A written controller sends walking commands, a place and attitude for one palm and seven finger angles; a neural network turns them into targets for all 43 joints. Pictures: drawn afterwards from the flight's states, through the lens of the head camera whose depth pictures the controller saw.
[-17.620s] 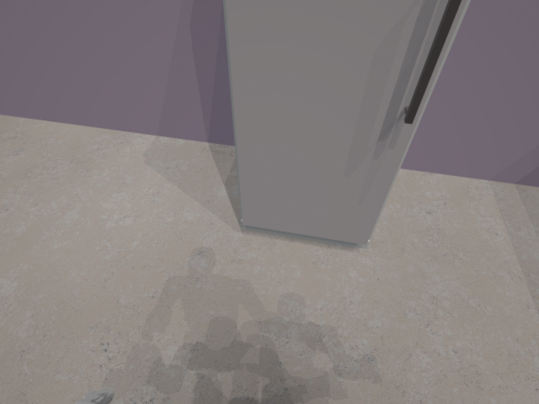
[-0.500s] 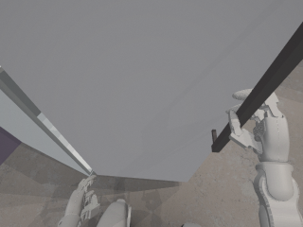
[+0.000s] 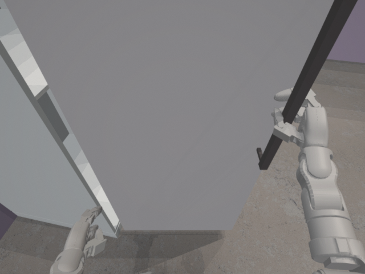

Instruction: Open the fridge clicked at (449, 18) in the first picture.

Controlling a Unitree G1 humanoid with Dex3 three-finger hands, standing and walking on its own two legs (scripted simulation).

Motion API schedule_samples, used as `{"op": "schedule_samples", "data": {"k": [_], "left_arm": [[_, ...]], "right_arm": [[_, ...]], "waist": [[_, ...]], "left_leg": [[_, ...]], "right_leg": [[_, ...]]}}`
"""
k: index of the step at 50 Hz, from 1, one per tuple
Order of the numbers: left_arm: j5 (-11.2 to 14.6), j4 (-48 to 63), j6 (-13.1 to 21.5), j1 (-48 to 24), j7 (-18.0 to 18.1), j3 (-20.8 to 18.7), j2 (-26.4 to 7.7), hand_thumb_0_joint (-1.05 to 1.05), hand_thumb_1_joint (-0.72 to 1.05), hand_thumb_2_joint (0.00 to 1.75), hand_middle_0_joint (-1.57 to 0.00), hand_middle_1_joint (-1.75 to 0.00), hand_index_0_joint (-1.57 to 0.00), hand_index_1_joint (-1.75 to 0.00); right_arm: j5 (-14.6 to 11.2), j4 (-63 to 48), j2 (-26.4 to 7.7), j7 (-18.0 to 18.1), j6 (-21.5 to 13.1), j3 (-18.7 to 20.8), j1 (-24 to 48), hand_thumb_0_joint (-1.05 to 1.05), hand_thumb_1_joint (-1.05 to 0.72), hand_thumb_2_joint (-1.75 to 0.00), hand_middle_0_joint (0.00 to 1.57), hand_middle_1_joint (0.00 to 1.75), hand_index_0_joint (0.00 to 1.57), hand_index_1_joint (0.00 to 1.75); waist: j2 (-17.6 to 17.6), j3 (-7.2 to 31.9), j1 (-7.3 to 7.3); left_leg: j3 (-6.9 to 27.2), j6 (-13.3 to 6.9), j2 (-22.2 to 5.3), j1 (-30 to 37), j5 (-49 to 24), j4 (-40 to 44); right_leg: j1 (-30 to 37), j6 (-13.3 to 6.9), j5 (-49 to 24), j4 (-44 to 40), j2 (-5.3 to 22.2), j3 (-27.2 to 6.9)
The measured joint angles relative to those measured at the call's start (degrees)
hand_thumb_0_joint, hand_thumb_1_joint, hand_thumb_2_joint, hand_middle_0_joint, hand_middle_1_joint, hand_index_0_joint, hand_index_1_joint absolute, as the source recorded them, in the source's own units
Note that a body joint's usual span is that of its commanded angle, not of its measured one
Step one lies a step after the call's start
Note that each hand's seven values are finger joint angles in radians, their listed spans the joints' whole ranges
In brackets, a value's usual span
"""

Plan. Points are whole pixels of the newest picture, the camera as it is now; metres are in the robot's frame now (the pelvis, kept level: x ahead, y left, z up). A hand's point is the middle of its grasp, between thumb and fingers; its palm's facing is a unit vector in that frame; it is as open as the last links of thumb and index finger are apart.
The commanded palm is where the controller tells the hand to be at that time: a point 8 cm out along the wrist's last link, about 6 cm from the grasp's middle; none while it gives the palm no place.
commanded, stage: stop walking and hold the door back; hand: right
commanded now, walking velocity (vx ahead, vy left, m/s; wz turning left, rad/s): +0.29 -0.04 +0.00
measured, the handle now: (289, 99) +0.43 -0.18 +0.19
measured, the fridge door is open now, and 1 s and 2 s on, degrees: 78 74 73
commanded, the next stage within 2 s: loosen the grip on the handle in 0.82 s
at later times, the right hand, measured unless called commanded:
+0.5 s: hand (277, 112) +0.42 -0.17 +0.16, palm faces +0.14 +0.97 -0.20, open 5.6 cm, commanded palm +0.39 -0.24 +0.14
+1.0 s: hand (277, 110) +0.43 -0.17 +0.16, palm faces +0.03 +0.98 -0.17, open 5.9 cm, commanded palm +0.39 -0.22 +0.15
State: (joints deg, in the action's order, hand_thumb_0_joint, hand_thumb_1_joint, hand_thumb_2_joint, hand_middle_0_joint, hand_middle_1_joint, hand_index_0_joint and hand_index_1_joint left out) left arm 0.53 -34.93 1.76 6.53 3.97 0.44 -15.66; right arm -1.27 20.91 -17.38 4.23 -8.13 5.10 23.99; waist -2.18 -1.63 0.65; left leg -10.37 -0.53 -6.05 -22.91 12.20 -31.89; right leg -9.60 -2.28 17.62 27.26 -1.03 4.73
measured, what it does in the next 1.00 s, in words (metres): steps on the spot: left foot, then right foot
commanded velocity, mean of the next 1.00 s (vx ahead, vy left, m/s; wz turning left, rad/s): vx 0.08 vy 0.01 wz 0.00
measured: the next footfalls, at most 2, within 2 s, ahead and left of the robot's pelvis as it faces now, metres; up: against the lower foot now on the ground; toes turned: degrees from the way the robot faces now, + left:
left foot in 0.16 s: +0.00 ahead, +0.11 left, +0.00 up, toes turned +9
right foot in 0.54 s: +0.02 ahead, -0.14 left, +0.00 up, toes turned +1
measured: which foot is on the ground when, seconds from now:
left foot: up 0.00-0.14, down 0.16-1.00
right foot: down 0.00-0.16, up 0.18-0.52, down 0.54-1.00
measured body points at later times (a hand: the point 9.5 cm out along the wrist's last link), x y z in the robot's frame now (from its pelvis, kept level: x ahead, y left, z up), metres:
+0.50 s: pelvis -0.05 -0.01 +0.00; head -0.04 +0.02 +0.45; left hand -0.04 +0.30 -0.12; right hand +0.41 -0.22 +0.17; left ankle +0.03 +0.11 -0.73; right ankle -0.01 -0.15 -0.72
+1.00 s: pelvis -0.05 -0.02 +0.00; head -0.02 -0.04 +0.44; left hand +0.05 +0.25 -0.10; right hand +0.42 -0.22 +0.17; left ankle -0.04 +0.10 -0.73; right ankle -0.02 -0.14 -0.73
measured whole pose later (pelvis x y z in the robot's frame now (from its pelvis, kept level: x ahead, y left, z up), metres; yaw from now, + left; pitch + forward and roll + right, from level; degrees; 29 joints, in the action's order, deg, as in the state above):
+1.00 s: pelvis -0.05 -0.02 +0.00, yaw +6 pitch +2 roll +0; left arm 0.5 -41.6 7.1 12.9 3.3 0.3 -13.0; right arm 4.1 53.6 -21.9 -3.8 -8.5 15.5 49.0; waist -2.9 -0.4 2.8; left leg -2.4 0.5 -2.6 -20.7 15.2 -33.9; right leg -19.9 -0.3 15.2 33.3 1.7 4.2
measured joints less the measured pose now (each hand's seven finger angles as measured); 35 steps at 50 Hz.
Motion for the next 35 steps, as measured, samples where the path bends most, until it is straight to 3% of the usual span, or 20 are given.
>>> {"op": "schedule_samples", "data": {"k": [4,7,8,9,11,15,18,22,27,29,32,35], "left_arm": [[1.15,-0.56,0.82,3.77,0.45,-0.3,1.2,0.01,0.91,0.9,-0.2,-0.3,-0.2,-0.3],[1.7,-2.8,0.45,7.24,1.09,0.72,2.2,0.01,0.91,0.9,-0.2,-0.3,-0.2,-0.3],[1.7,-3.47,0.28,8.4,1.28,1.17,2.64,0.01,0.91,0.9,-0.2,-0.3,-0.2,-0.3],[1.63,-4.53,0.01,8.62,1.39,1.43,2.8,0.01,0.9,0.9,-0.2,-0.3,-0.2,-0.3],[1.24,-7.08,-0.46,7.89,1.71,0.94,2.18,0.01,0.9,0.9,-0.21,-0.3,-0.2,-0.3],[0.84,-10.7,0.9,9.05,1.92,-0.02,1.02,0.01,0.91,0.9,-0.21,-0.3,-0.2,-0.3],[0.42,-11.51,2.01,10.96,1.93,-0.24,-0.49,0.01,0.91,0.9,-0.21,-0.3,-0.2,-0.3],[0.09,-11.37,3.51,13.19,2.07,-0.96,-2.6,0.02,0.91,0.9,-0.21,-0.3,-0.2,-0.3],[-0.09,-10.12,4.36,14.31,1.99,-2.25,-4.82,0.01,0.91,0.9,-0.2,-0.3,-0.2,-0.3],[0.25,-9.56,3.68,13.68,1.98,-2.54,-3.42,0.01,0.91,0.9,-0.2,-0.3,-0.2,-0.3],[0.54,-8.09,2.9,13.92,1.85,-1.73,-0.73,0.01,0.91,0.9,-0.2,-0.3,-0.19,-0.3],[0.77,-6.92,2.35,14.24,1.35,0.12,1.77,0.01,0.91,0.9,-0.2,-0.3,-0.19,-0.3]], "right_arm": [[0.66,10.28,-0.35,-0.88,-0.23,-0.01,6.2,-0.02,-0.62,-0.81,0.46,1.4,0.44,1.4],[0.8,17.46,-1.14,-2.23,0.61,0.01,11.62,-0.03,-0.61,-0.81,0.45,1.4,0.45,1.4],[0.88,19.83,-1.76,-2.66,0.64,0.12,13.66,-0.03,-0.61,-0.81,0.45,1.4,0.45,1.4],[0.96,21.89,-2.27,-2.96,0.32,0.94,15.46,-0.03,-0.61,-0.81,0.45,1.4,0.45,1.4],[0.85,25.35,-2.45,-2.97,-0.6,4.02,17.5,-0.05,-0.61,-0.8,0.45,1.4,0.45,1.4],[1.63,32.54,-4.08,-3.83,-1.95,8.05,19.76,-0.1,-0.61,-0.8,0.45,1.4,0.45,1.4],[2.4,37.99,-5.51,-4.48,-3.14,10.71,21.14,-0.12,-0.6,-0.8,0.45,1.4,0.46,1.4],[2.93,40.64,-6.43,-4.26,-3.71,12.82,22.04,-0.12,-0.6,-0.8,0.45,1.4,0.46,1.4],[2.99,36.63,-5.84,-4.23,-4.26,13.28,21.39,-0.06,-0.62,-0.8,0.45,1.4,0.46,1.4],[2.23,32.58,-5.83,-4.11,-4.7,12.52,19.6,-0.03,-0.64,-0.79,0.45,1.4,0.46,1.4],[2.1,27.78,-4.97,-4.26,-5.07,11.64,16.59,-0.01,-0.68,-0.78,0.45,1.4,0.46,1.4],[2.02,24.88,-4.96,-4.53,-3.91,9.8,16.21,-0.02,-0.68,-0.77,0.45,1.4,0.45,1.4]], "waist": [[4.1,-0.57,0.41],[5.23,-0.66,-0.54],[4.43,-0.27,-0.76],[4.14,-0.45,-0.98],[5.7,-2.53,0.25],[4.94,-3.75,2.62],[3.54,-3.27,4.43],[1.7,-2.89,5.77],[2.18,-2.41,6.88],[0.68,-2.75,6.65],[1.98,-2.33,6.31],[2.86,-1.82,4.52]], "left_leg": [[3.53,1.75,4.28,-2.74,9.93,-15.76],[3.69,1.99,5.28,2.32,9.46,-8.42],[4.92,1.31,4.89,4.8,10.61,-3.72],[5.66,0.31,4.83,4.52,5.92,-2.22],[5.53,-1.53,5.25,3.49,1.47,-4.26],[7.23,-1.58,3.98,3.95,0.05,-2.82],[8.48,-1.05,2.77,4.39,-1.55,-0.42],[10.0,-0.59,1.78,4.54,-2.74,1.3],[10.01,0.52,3.38,2.96,-2.33,-0.56],[11.06,0.65,3.75,1.41,2.98,-4.39],[9.22,1.09,6.04,-0.41,9.14,-12.01],[6.65,1.17,6.67,3.62,7.07,-4.56]], "right_leg": [[-1.58,0.34,-1.75,1.89,2.46,-1.6],[-3.2,1.62,-0.89,4.7,3.35,-2.27],[-4.76,1.69,0.41,7.33,2.94,-1.96],[-6.79,1.76,4.01,11.34,2.81,-1.77],[-10.82,2.1,9.1,21.8,2.15,-4.06],[-16.55,2.68,6.9,33.55,1.03,-4.01],[-16.91,2.79,4.96,30.71,1.99,-2.24],[-12.41,2.5,4.38,19.35,3.09,0.58],[-3.02,1.87,-0.84,2.89,3.69,2.04],[-3.26,2.14,-3.09,3.4,3.69,2.91],[-4.16,2.26,-3.48,2.99,5.79,2.3],[-6.11,3.29,-2.89,4.59,7.83,1.6]]}}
